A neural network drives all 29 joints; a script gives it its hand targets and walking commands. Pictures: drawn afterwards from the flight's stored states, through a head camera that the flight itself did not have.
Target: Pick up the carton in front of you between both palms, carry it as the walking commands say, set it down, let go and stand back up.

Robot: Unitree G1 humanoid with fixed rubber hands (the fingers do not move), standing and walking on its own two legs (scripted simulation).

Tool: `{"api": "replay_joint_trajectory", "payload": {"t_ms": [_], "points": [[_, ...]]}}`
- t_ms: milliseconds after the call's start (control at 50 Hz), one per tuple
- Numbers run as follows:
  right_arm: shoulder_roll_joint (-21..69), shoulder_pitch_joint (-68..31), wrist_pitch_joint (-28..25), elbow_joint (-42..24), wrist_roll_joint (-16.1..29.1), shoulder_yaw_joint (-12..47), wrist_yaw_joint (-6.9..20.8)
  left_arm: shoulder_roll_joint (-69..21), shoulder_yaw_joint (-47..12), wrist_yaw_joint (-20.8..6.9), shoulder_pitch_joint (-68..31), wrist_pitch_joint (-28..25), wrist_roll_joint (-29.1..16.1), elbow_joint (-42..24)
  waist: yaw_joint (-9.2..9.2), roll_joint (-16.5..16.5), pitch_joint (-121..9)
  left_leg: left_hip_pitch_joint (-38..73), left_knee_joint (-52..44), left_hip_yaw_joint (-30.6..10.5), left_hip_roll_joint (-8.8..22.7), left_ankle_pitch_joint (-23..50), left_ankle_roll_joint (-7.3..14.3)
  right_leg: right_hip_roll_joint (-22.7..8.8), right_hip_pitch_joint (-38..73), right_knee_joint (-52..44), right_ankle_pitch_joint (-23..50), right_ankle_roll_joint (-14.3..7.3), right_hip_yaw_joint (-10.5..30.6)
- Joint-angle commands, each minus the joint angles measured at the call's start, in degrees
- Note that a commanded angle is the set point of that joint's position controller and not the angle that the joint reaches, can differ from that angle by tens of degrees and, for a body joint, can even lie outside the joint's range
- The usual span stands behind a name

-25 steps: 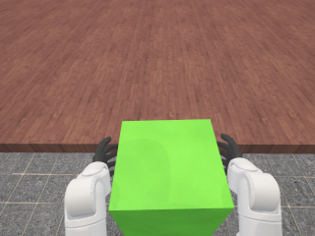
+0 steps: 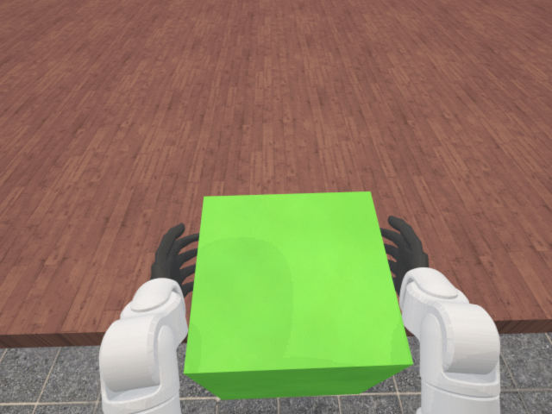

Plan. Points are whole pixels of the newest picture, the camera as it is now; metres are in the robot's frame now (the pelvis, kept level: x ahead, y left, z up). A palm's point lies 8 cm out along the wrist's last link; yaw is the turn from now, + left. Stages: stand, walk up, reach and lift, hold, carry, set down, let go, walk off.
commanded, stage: carry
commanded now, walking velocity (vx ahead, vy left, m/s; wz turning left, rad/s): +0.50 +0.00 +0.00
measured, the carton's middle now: (289, 305) +0.27 +0.00 +0.04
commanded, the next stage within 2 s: none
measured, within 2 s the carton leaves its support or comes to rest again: neither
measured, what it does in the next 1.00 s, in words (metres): climbs: right foot, then left foot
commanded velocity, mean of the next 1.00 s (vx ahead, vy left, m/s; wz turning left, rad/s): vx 0.50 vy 0.00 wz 0.00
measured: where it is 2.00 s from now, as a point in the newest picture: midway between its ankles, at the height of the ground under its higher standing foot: (284, 179)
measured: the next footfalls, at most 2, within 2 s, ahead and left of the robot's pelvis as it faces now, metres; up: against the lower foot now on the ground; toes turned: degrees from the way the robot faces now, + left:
right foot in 0.02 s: +0.19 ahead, -0.10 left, +0.00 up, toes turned -11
left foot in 0.46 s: +0.43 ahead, +0.09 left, +0.00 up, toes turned +7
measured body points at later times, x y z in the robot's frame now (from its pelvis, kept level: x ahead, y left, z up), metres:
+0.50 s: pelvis +0.32 +0.00 -0.01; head +0.36 +0.01 +0.44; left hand +0.72 +0.15 +0.16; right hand +0.72 -0.15 +0.17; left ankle +0.39 +0.09 -0.73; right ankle +0.16 -0.09 -0.71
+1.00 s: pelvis +0.67 -0.05 +0.07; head +0.77 -0.02 +0.51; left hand +1.04 +0.16 +0.17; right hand +1.08 -0.15 +0.18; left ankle +0.52 +0.08 -0.47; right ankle +0.75 -0.10 -0.61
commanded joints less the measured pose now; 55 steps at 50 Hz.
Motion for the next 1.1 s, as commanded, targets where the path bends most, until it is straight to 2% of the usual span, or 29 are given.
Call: {"api": "replay_joint_trajectory", "payload": {"t_ms": [0,20,40,60,120,280,400,420,440,460,480,500,520,540,560,620,700,740,760,800,820,840,860,880,900,940,1000,1040,1080], "points": [[37.37,-34.14,2.25,-3.64,22.65,39.41,12.6,-38.32,-39.71,-12.87,-33.63,2.11,-23.1,-1.35,2.33,4.39,-15.25,-8.33,21.84,2.3,6.11,39.06,3.89,4.34,26.13,-1.16,-6.24,-1.14,-2.89],[35.63,-37.16,3.41,-2.9,22.74,39.06,12.12,-35.33,-38.31,-12.62,-35.72,3.0,-22.86,0.17,3.5,-5.46,-20.07,-19.71,37.6,1.42,2.71,22.81,2.06,-9.11,36.31,-5.2,-15.14,-3.97,17.37],[36.03,-40.77,4.51,-2.02,23.05,38.74,11.63,-33.68,-37.58,-12.56,-38.88,3.49,-23.21,2.11,4.85,-19.28,-21.77,-38.95,53.17,-3.47,-5.18,-4.01,0.77,-20.25,47.32,-11.86,-18.63,-12.4,41.11],[36.25,-44.3,5.16,-0.19,23.59,38.05,11.24,-34.56,-37.33,-12.37,-41.05,4.25,-24.55,3.13,4.44,-16.69,-20.64,-43.5,60.08,-10.98,-2.41,-5.1,3.21,-19.55,44.99,-13.41,-13.42,-12.65,40.86],[39.53,-53.1,5.99,3.83,24.88,35.78,10.6,-39.62,-37.56,-12.19,-53.65,5.13,-27.52,4.22,3.24,-2.89,-19.53,-42.69,55.83,-13.15,3.35,3.91,5.82,-15.68,35.37,-11.26,0.68,-9.13,25.41],[42.89,-68.45,7.23,16.64,23.66,31.13,8.97,-43.55,-32.98,-12.5,-70.93,6.75,-29.45,16.0,3.08,-5.24,-18.24,-46.2,34.26,-7.31,2.13,12.21,2.99,-10.78,35.84,-12.36,7.5,-9.72,11.93],[46.13,-78.06,7.83,24.68,25.1,26.8,9.43,-46.31,-27.62,-11.75,-78.47,7.19,-27.74,25.16,3.71,-9.53,-18.74,-39.07,19.94,-2.75,-2.02,18.38,6.05,-8.24,39.3,-2.56,23.64,-7.6,5.92],[46.74,-78.91,7.98,25.73,25.12,25.97,9.61,-47.07,-26.96,-11.59,-79.31,7.28,-27.58,26.08,1.92,-8.72,-20.63,-32.97,16.8,-0.42,-4.33,19.44,6.94,-7.43,38.09,3.81,36.16,-6.51,3.78],[47.35,-79.02,8.04,27.23,25.08,24.94,9.8,-47.99,-26.23,-11.42,-80.41,7.42,-27.51,26.82,-1.81,-6.67,-23.61,-20.83,10.21,2.03,-6.36,24.94,6.84,-5.16,34.12,13.31,39.07,-4.22,0.65],[47.52,-79.59,7.89,27.8,24.9,23.95,10.06,-48.79,-25.82,-11.32,-82.34,7.4,-27.09,27.31,-4.83,-0.68,-26.74,-3.51,9.19,-1.45,-2.8,31.97,7.47,-2.32,22.18,25.2,26.55,-1.16,1.14],[48.45,-79.54,7.86,28.86,25.56,23.5,10.35,-48.99,-25.4,-11.24,-83.4,7.59,-26.71,28.25,-5.78,10.53,-27.87,11.89,11.49,-18.29,9.56,48.79,10.03,1.07,5.24,36.1,-3.95,0.27,4.88],[47.55,-78.72,7.93,30.61,24.94,21.44,10.44,-49.81,-24.0,-10.95,-82.04,8.02,-26.27,30.68,-5.19,18.69,-32.07,25.08,11.93,-36.2,20.24,65.05,19.18,8.0,-12.04,53.9,-27.56,1.89,7.76],[49.58,-78.8,8.06,30.48,25.31,21.66,10.68,-49.67,-22.75,-10.47,-80.84,7.95,-24.49,31.51,-6.04,14.85,-33.83,26.15,12.19,-36.33,20.46,60.11,20.76,5.21,-17.24,60.13,-26.77,0.41,12.59],[51.62,-80.61,7.41,27.39,26.57,22.26,11.0,-51.1,-22.57,-10.14,-81.91,7.67,-24.01,29.58,-6.7,11.27,-32.33,23.33,10.48,-36.96,19.91,46.18,21.86,3.75,-22.37,62.91,-24.61,-0.58,13.75],[53.94,-83.91,6.95,23.56,27.28,22.83,11.16,-52.2,-22.38,-9.77,-83.57,7.36,-23.3,27.37,-6.37,6.75,-27.65,19.72,8.25,-34.66,18.36,40.82,19.32,3.13,-25.62,64.88,-22.16,-0.87,12.64],[56.37,-88.08,6.1,14.17,29.5,25.75,11.2,-52.32,-22.57,-8.14,-81.05,6.03,-20.58,22.6,-5.61,5.11,-25.44,17.07,7.45,-27.27,15.61,38.21,13.95,2.32,-29.95,65.13,-21.85,-1.79,10.23],[52.31,-83.53,5.17,8.28,29.98,29.55,10.94,-47.54,-25.47,-6.27,-74.91,4.38,-16.82,17.42,-7.74,7.02,-24.43,24.49,7.4,-25.23,15.91,38.75,14.68,0.98,-46.61,75.5,-29.73,-3.82,7.46],[50.39,-81.97,5.01,8.05,30.57,31.24,11.16,-44.53,-27.03,-5.79,-74.24,4.02,-15.77,16.16,-5.53,6.83,-21.29,18.02,1.8,-19.87,12.64,38.4,13.07,-0.85,-42.26,64.09,-31.31,-4.33,5.03],[49.27,-81.3,5.11,8.93,30.92,31.82,11.39,-43.12,-27.37,-5.68,-73.35,4.11,-15.64,16.33,-3.19,5.1,-19.6,7.47,-2.5,-14.16,10.34,41.15,12.09,-1.36,-28.97,47.68,-27.98,-4.49,3.84],[47.89,-79.18,5.73,11.78,30.2,31.55,11.88,-42.66,-28.06,-5.65,-72.06,4.46,-15.93,18.13,0.02,10.17,-22.55,-5.71,1.33,-6.43,8.28,80.32,11.08,6.8,-1.55,33.54,-16.79,-5.57,-5.14],[47.53,-77.8,5.95,13.29,29.55,31.46,12.03,-43.28,-28.71,-6.02,-70.43,4.57,-16.75,19.38,3.98,14.52,-27.91,-4.46,10.33,-5.42,8.3,91.43,9.78,9.36,8.45,29.66,-12.54,-5.68,-5.4],[47.26,-76.38,6.0,14.77,28.45,31.26,12.1,-44.18,-29.54,-6.7,-70.57,4.34,-18.09,19.04,11.07,13.67,-34.17,-4.93,25.96,-4.03,7.3,92.98,7.02,10.46,21.58,18.49,-7.19,-5.03,-3.28],[47.29,-76.19,5.75,15.11,26.99,31.25,12.12,-45.39,-30.4,-7.67,-70.86,3.94,-19.75,18.11,13.25,7.13,-37.88,-16.7,43.3,-7.62,3.78,65.07,5.03,7.06,36.72,9.08,-4.28,-7.12,10.13],[48.79,-73.62,5.56,14.31,25.37,30.4,12.23,-47.26,-32.37,-8.72,-72.42,3.37,-21.79,17.66,8.85,-20.54,-45.11,-34.95,71.67,-10.75,-10.59,3.35,0.8,-15.39,48.96,0.62,21.55,-18.87,49.62],[45.19,-73.25,5.61,16.04,23.28,28.13,11.73,-50.59,-33.35,-9.59,-71.86,3.71,-24.87,18.05,8.3,-16.84,-48.58,-35.94,84.94,-23.41,-10.33,3.38,3.76,-13.64,49.6,3.27,29.37,-21.06,51.93],[45.85,-72.84,4.88,14.81,19.94,26.25,10.65,-54.43,-35.55,-11.38,-78.39,3.44,-29.27,13.67,6.92,-6.35,-37.56,-46.85,85.01,-20.04,-6.45,2.17,5.48,-11.15,44.37,5.27,18.36,-15.21,41.88],[43.29,-73.16,4.44,14.9,15.88,23.85,8.85,-56.65,-37.73,-12.67,-84.53,3.42,-34.14,11.66,7.14,-3.17,-28.97,-55.13,78.56,-16.57,-3.53,-2.29,6.09,-8.89,42.73,2.02,8.73,-12.48,34.82],[41.76,-70.74,4.02,17.07,14.08,23.21,8.38,-56.41,-37.76,-12.94,-85.56,3.6,-34.88,11.77,6.97,2.2,-27.77,-53.54,64.22,-15.23,-1.76,-3.2,5.58,-10.2,42.44,1.15,18.59,-12.04,31.91],[40.36,-69.02,4.19,19.03,13.02,22.51,8.12,-55.27,-36.94,-13.16,-85.85,4.12,-35.21,13.24,6.77,1.27,-26.86,-52.17,52.56,-12.15,-1.14,1.38,5.44,-10.29,41.42,-0.47,26.1,-11.82,27.59]]}}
